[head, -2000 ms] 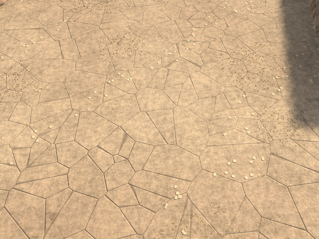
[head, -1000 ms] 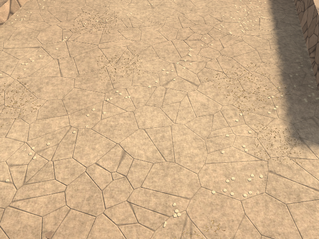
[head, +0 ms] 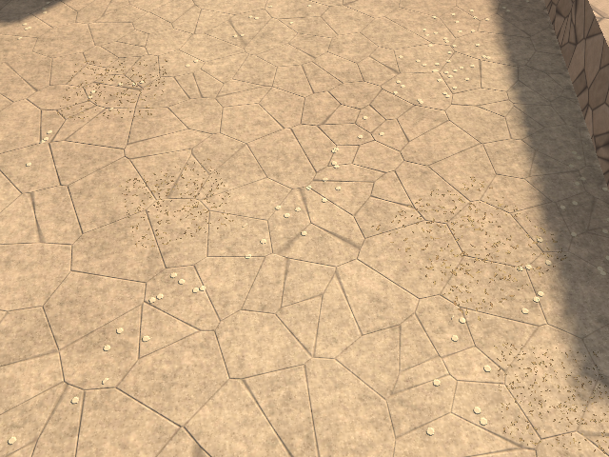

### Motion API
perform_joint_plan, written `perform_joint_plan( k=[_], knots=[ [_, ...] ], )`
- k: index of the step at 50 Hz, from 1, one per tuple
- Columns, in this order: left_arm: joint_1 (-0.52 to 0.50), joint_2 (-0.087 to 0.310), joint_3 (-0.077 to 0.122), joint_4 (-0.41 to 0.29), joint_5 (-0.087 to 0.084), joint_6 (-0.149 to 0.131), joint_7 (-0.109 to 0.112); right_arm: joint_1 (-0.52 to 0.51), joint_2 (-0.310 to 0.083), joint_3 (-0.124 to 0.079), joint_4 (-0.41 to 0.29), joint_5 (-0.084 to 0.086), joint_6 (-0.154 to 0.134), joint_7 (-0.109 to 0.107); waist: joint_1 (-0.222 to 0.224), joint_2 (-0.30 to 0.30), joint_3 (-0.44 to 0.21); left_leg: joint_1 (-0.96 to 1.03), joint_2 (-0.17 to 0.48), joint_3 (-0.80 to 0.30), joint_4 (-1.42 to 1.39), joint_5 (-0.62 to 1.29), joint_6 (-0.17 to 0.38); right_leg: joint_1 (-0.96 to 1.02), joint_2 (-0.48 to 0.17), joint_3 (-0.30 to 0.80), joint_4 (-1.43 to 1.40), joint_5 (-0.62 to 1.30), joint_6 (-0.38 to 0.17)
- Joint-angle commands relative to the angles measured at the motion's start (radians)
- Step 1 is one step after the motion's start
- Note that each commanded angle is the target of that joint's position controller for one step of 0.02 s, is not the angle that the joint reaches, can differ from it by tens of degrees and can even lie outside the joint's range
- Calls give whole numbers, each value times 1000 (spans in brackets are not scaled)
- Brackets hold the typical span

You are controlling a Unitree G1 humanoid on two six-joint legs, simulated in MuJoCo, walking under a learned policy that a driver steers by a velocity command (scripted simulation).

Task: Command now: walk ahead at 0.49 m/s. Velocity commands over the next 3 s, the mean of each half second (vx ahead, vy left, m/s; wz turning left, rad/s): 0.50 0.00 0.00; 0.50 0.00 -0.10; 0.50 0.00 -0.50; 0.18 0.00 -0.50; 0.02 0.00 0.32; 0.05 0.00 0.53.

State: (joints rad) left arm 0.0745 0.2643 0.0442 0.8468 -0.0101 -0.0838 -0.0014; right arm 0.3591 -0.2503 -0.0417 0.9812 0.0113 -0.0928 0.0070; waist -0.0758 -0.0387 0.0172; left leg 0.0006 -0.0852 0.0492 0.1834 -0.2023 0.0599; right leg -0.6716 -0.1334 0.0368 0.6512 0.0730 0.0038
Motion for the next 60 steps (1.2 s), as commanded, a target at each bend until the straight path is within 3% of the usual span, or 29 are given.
perform_joint_plan(
  k=[1,5,6,7,8,9,10,11,12,13,15,17,20,25,30,33,35,36,37,38,39,40,41,43,46,50,53,57,60],
  knots=[
    [-121,47,-1,-89,-8,-16,-18,38,-167,-32,-22,10,1,-9,-4,76,73,-49,290,-124,-57,196,145,38,35,-26,-92,29,-8],
    [-97,95,12,-110,-10,-25,-38,30,-190,-43,-13,10,26,-14,46,106,35,84,346,-139,65,383,111,109,68,-34,-150,-126,-61],
    [-11,121,27,-90,-9,-26,-37,6,-195,-44,-19,8,32,-15,99,115,-18,80,324,-116,169,547,94,236,100,-64,-169,-143,-82],
    [159,169,53,-37,-8,-26,-30,2,-171,-34,-26,0,38,-15,173,101,-125,16,268,-76,366,620,67,467,115,-74,-169,-129,-115],
    [348,249,74,-1,4,-21,-20,21,-130,-14,-55,-22,37,-17,223,-23,-287,-193,198,-25,695,347,32,781,-75,144,-139,-112,-181],
    [385,296,82,24,7,-16,-29,151,8,23,-49,-12,13,-3,145,-294,-395,-586,11,-57,1004,-326,-25,1079,-265,625,-280,-345,-333],
    [359,185,52,10,2,-18,-32,83,-117,-2,-40,13,-9,0,181,-161,-339,-694,61,-184,1115,-372,-5,1040,-240,660,-349,-446,-295],
    [269,149,39,-9,3,-22,-28,-13,-166,-17,-69,37,-24,3,166,-110,-197,-747,110,-165,1120,-278,12,909,-212,506,-366,-386,-252],
    [190,133,33,-26,7,-24,-29,-60,-159,-16,-76,33,-28,-4,134,-25,-125,-710,164,-136,1078,-180,9,769,-175,392,-390,-259,-236],
    [147,111,27,-31,13,-26,-31,-84,-149,-22,-78,16,-24,-9,110,-1,-72,-675,195,-128,1021,-121,0,662,-140,310,-420,-165,-229],
    [134,87,21,-23,21,-32,-35,-53,-111,-22,-70,9,0,-9,68,-30,-63,-583,226,-130,960,-63,-12,569,-97,221,-474,-95,-224],
    [157,105,25,-5,14,-37,-32,-63,-89,-20,-74,5,18,-11,56,-23,-38,-596,235,-117,904,-32,-29,533,-89,164,-507,-38,-237],
    [206,132,32,21,13,-31,-15,-169,-91,-23,-112,-7,23,-13,76,-6,4,-693,240,-110,754,97,-57,552,-85,116,-539,-6,-239],
    [277,144,32,56,3,-18,2,-336,-64,-12,-159,-3,9,1,127,-14,42,-655,197,-65,468,311,-60,571,-45,27,-557,-45,-200],
    [349,153,39,105,-5,5,8,-455,-72,-5,-209,8,-4,27,151,-16,76,-687,173,-65,349,255,-30,727,-109,32,-498,-1,-195],
    [324,171,48,107,-7,19,15,-412,-106,-17,-210,9,-13,40,104,-39,38,-590,141,-45,315,151,8,790,-135,33,-409,176,-171],
    [291,162,43,97,-2,31,16,-185,-169,-54,-141,6,-13,32,-13,-40,-100,-262,81,7,292,151,53,735,-69,-21,-150,428,-132],
    [300,132,27,74,12,31,18,1,-235,-76,-97,-6,-10,22,-74,38,-242,50,222,-152,330,166,112,537,-12,-58,134,219,-98],
    [424,-2,-11,68,15,8,4,88,-312,-95,-71,-9,-2,21,-17,294,-371,408,455,-628,242,-30,280,113,181,-64,511,-397,-23],
    [374,72,3,78,-5,-17,0,73,-219,-66,-74,2,-2,22,-47,246,-374,404,464,-769,127,-138,271,-10,173,82,646,-653,-36],
    [283,140,22,46,-35,-35,-4,-16,-180,-52,-89,4,-5,20,-31,204,-219,274,435,-623,107,-131,222,-89,117,80,678,-589,-55],
    [233,142,23,37,-41,-38,1,-101,-149,-43,-110,-3,-7,18,0,124,-137,124,405,-488,82,-60,191,-63,59,55,638,-492,-60],
    [207,134,29,36,-29,-32,8,-156,-114,-34,-116,-11,-11,20,27,89,-69,-9,370,-390,45,14,171,-22,25,46,573,-426,-55],
    [252,94,32,51,-22,0,13,-188,-84,-26,-107,-25,-23,24,77,130,-45,-140,327,-271,-17,76,146,91,-11,62,508,-358,-50],
    [231,66,33,36,-21,28,16,-159,-120,-37,-79,-29,-34,13,88,111,-2,-187,324,-159,-71,164,155,50,-15,77,442,-274,-32],
    [143,63,37,0,-12,23,7,-138,-137,-39,-65,-29,-30,-9,70,89,21,-136,303,-33,-85,252,126,-19,8,82,238,-56,-20],
    [40,39,25,-38,-7,18,-11,-112,-150,-38,-58,-22,-24,-20,32,79,47,-111,294,46,-98,267,103,10,20,8,86,44,-23],
    [-73,26,14,-108,-9,19,-37,-32,-167,-45,-29,-10,5,-25,-9,62,82,66,348,85,-38,360,98,-69,33,-39,-13,-20,-46],
    [-78,47,22,-151,-12,22,-60,-47,-194,-54,-38,-3,32,-31,23,90,60,146,376,123,80,645,75,-18,77,-101,-40,-161,-85]
  ],
)
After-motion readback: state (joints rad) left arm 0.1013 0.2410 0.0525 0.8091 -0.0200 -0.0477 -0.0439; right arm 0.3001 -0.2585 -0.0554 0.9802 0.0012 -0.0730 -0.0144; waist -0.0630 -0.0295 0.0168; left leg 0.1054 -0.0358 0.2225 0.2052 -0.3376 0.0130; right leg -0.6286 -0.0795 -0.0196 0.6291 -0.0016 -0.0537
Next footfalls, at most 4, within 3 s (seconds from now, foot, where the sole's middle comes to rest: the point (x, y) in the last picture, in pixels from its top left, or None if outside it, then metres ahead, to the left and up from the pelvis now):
0.14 right None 0.28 -0.14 -0.78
0.72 left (259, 418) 0.59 0.09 -0.78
1.28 right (355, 305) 0.87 -0.16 -0.78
1.72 left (313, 218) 1.17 -0.08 -0.78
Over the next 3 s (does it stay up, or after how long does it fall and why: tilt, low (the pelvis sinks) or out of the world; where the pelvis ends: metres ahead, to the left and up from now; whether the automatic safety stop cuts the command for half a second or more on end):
stays up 1.04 -0.13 0.00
